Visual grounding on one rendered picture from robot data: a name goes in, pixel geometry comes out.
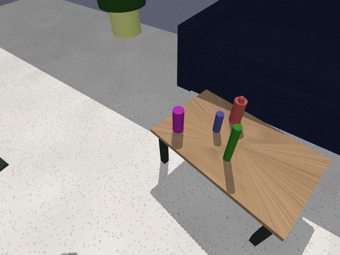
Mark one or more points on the potted plant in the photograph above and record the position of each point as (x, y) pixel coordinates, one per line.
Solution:
(124, 16)

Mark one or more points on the coffee table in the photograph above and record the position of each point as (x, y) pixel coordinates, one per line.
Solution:
(270, 175)

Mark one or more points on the sofa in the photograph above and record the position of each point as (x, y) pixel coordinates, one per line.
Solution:
(283, 56)

